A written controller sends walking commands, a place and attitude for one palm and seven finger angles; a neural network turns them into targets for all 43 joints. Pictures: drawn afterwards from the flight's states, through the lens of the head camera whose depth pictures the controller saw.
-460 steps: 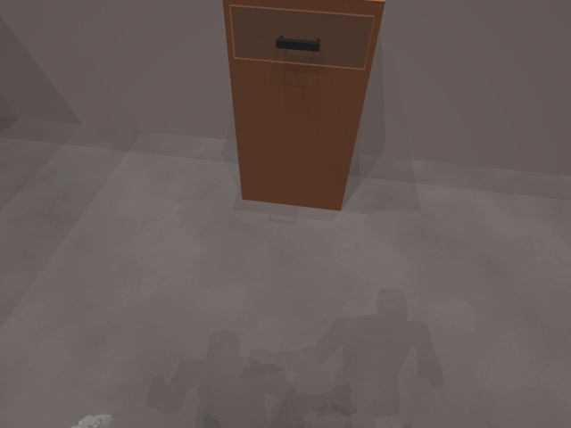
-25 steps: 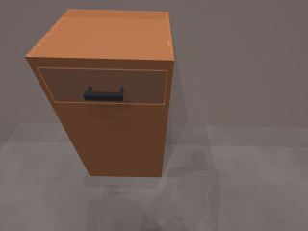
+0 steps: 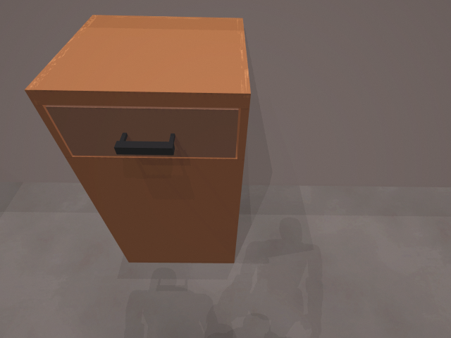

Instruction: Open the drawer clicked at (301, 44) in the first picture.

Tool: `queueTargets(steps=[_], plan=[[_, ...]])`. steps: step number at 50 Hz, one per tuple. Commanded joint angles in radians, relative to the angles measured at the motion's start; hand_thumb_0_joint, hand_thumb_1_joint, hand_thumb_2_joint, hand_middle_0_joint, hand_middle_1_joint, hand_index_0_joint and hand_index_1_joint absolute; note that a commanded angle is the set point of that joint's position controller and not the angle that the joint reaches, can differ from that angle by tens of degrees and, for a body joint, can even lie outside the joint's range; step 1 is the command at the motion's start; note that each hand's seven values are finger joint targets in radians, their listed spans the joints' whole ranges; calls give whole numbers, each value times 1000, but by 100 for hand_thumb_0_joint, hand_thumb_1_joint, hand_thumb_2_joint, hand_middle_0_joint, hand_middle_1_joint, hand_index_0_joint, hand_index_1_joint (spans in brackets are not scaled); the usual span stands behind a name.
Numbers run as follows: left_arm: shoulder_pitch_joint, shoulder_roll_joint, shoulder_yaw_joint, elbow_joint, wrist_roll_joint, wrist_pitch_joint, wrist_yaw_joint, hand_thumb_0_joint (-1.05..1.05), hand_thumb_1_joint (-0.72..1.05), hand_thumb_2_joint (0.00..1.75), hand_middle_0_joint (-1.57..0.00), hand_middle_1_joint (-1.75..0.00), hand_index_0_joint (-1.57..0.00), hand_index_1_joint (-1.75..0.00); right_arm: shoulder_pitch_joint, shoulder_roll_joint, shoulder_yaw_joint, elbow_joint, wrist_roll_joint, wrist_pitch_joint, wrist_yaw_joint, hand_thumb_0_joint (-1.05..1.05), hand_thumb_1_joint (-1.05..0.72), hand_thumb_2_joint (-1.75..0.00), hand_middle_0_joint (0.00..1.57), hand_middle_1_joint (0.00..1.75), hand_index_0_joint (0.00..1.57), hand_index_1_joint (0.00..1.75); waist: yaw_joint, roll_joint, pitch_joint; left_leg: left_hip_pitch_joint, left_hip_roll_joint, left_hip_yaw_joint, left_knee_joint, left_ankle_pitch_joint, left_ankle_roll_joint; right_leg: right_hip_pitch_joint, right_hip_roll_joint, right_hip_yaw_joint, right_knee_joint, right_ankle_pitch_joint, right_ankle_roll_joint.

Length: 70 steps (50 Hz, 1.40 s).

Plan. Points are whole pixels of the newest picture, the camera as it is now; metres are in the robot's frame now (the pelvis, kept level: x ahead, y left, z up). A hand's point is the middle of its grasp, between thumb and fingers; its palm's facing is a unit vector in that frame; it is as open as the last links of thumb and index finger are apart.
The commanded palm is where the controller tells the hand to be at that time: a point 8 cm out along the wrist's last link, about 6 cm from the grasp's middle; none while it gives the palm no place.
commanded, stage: come to a stop and stand still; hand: left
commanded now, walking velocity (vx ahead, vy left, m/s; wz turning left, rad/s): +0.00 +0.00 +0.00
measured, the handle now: (146, 142) +0.54 +0.23 +0.02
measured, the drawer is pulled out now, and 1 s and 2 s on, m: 0.00 0.00 0.00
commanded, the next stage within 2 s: look again from close up in 0.32 s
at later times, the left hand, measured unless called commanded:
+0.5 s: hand out of the picture -0.01 +0.15 -0.18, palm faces +0.02 -0.98 -0.18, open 7.4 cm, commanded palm none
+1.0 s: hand out of the picture +0.03 +0.18 -0.18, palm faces +0.01 -0.98 -0.20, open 7.4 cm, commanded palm none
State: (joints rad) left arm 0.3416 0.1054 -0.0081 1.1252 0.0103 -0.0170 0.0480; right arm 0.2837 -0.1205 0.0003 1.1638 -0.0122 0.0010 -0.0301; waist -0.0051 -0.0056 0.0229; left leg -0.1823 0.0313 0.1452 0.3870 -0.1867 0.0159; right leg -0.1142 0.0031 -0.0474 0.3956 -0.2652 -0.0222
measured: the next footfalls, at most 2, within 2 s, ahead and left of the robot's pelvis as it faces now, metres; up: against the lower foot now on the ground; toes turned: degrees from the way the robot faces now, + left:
none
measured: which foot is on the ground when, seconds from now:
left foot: down 0.00-1.00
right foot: down 0.00-1.00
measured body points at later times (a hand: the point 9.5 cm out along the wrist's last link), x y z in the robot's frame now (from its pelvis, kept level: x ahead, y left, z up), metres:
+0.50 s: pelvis +0.01 -0.01 -0.01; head +0.03 -0.01 +0.44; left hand -0.01 +0.20 -0.16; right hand +0.00 -0.22 -0.17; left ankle +0.02 +0.11 -0.74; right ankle -0.03 -0.10 -0.74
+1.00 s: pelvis +0.02 +0.01 -0.01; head +0.03 +0.01 +0.44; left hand +0.03 +0.23 -0.17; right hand +0.02 -0.21 -0.17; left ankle +0.02 +0.11 -0.74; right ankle -0.03 -0.10 -0.74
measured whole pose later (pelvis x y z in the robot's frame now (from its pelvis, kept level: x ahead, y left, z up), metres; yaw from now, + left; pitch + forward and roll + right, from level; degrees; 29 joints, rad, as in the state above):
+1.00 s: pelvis +0.02 +0.01 -0.01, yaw -1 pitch -1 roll +1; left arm 0.29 0.16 -0.02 1.08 0.00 -0.01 0.04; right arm 0.28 -0.15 0.02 1.12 -0.02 -0.01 -0.02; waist -0.01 -0.02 0.03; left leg -0.19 0.02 0.12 0.49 -0.28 0.02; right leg -0.12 -0.01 -0.03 0.49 -0.35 -0.02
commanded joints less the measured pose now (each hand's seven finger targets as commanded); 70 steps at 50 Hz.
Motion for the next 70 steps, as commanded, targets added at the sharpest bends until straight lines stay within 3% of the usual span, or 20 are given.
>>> queueTargets(steps=[1, 20, 21, 22, 24, 26, 30, 35, 51, 52, 53, 54, 55, 56, 57, 58, 61, 63, 66, 70], plan=[[100, 81, 13, -15, 5, -8, 5, 0, 90, 90, -20, -30, -20, -30, 70, -82, -8, -17, 2, -13, -5, 0, -90, -90, 20, 30, 20, 30, 0, 8, 60, 51, 106, -128, -75, 69, 9, -119, -111, 103, -92, 133, -3], [106, 90, 12, -5, 4, -10, 5, 0, 90, 90, -20, -30, -20, -30, 69, -93, -4, -12, 3, -14, -9, 0, -90, -90, 20, 30, 20, 30, 3, 2, 63, 71, 107, -121, -65, 115, 8, -101, -111, 107, -96, 179, -4], [126, 130, 8, 2, 22, -40, 35, 0, 90, 90, -20, -30, -20, -30, -28, -123, -5, -99, 6, -35, 9, 0, -90, -90, 20, 30, 20, 30, 32, -79, 127, -93, 100, -85, 197, 137, -20, -129, -175, 159, -81, 604, 40], [84, 160, 16, -48, 12, -47, 28, 0, 90, 90, -20, -30, -20, -30, 32, -74, -7, -125, 3, -18, 15, 0, -90, -90, 20, 30, 20, 30, -27, -90, 60, -73, 57, -114, 173, -122, -8, -117, -202, 184, -84, 420, -11], [19, 139, 11, -83, 4, -54, 16, 0, 90, 90, -20, -30, -20, -30, 96, -78, -9, -111, -4, -22, 19, 0, -90, -90, 20, 30, 20, 30, -53, -5, -13, -41, 51, -128, 138, -34, -8, -114, -148, 157, -35, 217, -58], [33, 142, 14, -89, -3, -50, 12, 0, 90, 90, -20, -30, -20, -30, 93, -93, -3, -113, -4, -30, 15, 0, -90, -90, 20, 30, 20, 30, -32, 74, -63, -9, 66, -130, 113, 77, 14, -66, -115, 118, 33, 270, -54], [44, 125, 6, -78, -1, -28, 8, 0, 90, 90, -20, -30, -20, -30, 79, -108, 0, -116, -3, -30, 5, 0, -90, -90, 20, 30, 20, 30, -12, -5, 15, -29, 81, -143, 87, 127, 29, -84, -92, 97, 48, 228, -39], [31, 134, 6, -84, 0, -9, 5, 0, 90, 90, -20, -30, -20, -30, 65, -118, 6, -102, -3, -23, 6, 0, -90, -90, 20, 30, 20, 30, -1, 13, 89, -58, 78, -151, 41, 58, 33, -112, -82, 95, 28, 90, -29], [32, 151, 9, -63, -1, -5, 0, 0, 90, 90, -20, -30, -20, -30, 41, -130, 6, -61, 0, -26, -1, 0, -90, -90, 20, 30, 20, 30, 8, 10, 31, 30, 88, -135, 27, 162, 31, -77, -98, 92, 14, 193, -15], [89, 170, 16, -44, 16, -25, 34, 0, 90, 90, -20, -30, -20, -30, -53, -166, -8, -144, 9, -31, 6, 0, -90, -90, 20, 30, 20, 30, 33, -44, 108, -82, 95, -115, 246, 243, 1, -141, -159, 159, -26, 591, 21], [-698, 516, 25, -1555, 171, -172, 52, 0, 88, 89, -20, -32, -20, -32, -21, -310, -20, -477, 63, -177, -33, 0, -90, -90, 20, 30, 20, 30, -46, 268, -412, 197, -11, -125, 80, 447, 38, -103, -43, 153, 122, 537, -38], [-247, 439, 47, -1318, 194, -104, 130, 0, 85, 88, -20, -33, -20, -33, -57, -241, -22, -426, 42, -281, -74, 0, -90, -90, 20, 30, 20, 30, 26, 458, -425, 361, 43, -174, 55, 625, 15, -201, -17, 40, 233, 190, -41], [5, 254, -32, -1206, 178, 54, 185, 0, 83, 87, -21, -34, -21, -34, -81, -194, -43, -412, 73, -315, -80, 0, -90, -90, 20, 30, 20, 30, -5, 336, -289, 234, 57, -188, 2, 548, -21, -306, 3, -23, 312, -55, -9], [54, 103, -140, -1143, 243, 99, 186, 0, 81, 86, -21, -36, -21, -36, -83, -170, -34, -413, 76, -326, -77, 0, -90, -90, 20, 30, 20, 30, -17, 227, -161, 137, 61, -179, 20, 477, 3, -352, 0, -25, 288, -74, 2], [-50, 180, -126, -1240, 315, 92, 208, 0, 78, 85, -21, -37, -21, -37, -124, -216, -43, -472, 51, -325, -61, 0, -90, -90, 20, 30, 20, 30, -15, 113, -94, 34, 44, -187, 73, 313, 5, -364, -8, -12, 215, -47, -5], [-51, 251, -93, -1238, 439, 87, 239, 0, 76, 84, -21, -39, -21, -39, -118, -253, -51, -492, 23, -306, -58, 0, -90, -90, 20, 30, 20, 30, -31, 27, -133, -33, 19, -171, 131, 180, 12, -382, 6, 3, 170, 12, -18], [155, 246, -78, -1097, 759, 95, 318, 0, 69, 81, -22, -43, -22, -43, -146, -252, -73, -591, -28, -209, -19, 0, -90, -90, 20, 30, 20, 30, 36, -148, -231, -159, -24, -151, 245, 193, 9, -385, 32, 32, 231, 102, -30], [243, 174, -122, -984, 922, 88, 347, 0, 64, 79, -22, -47, -22, -47, -204, -246, -82, -630, -42, -127, 19, 0, -90, -90, 20, 30, 20, 30, 77, -251, -142, -313, -35, -137, 274, 77, -4, -455, 35, 61, 265, 40, -40], [228, 272, -46, -1090, 1032, 24, 366, 0, 57, 76, -22, -51, -22, -51, -281, -234, -73, -711, -30, -46, 64, 0, -90, -90, 20, 30, 20, 30, 144, -176, -195, -384, -62, -109, 303, 7, -5, -398, 9, 133, 285, 73, -47], [-26, 435, 94, -1255, 1110, -1, 435, 0, 48, 72, -23, -57, -23, -57, -299, -214, -64, -763, -40, 21, 53, 0, -90, -90, 20, 30, 20, 30, 129, -36, -287, -333, -87, -108, 348, -48, 8, -418, 8, 189, 275, -30, -43]])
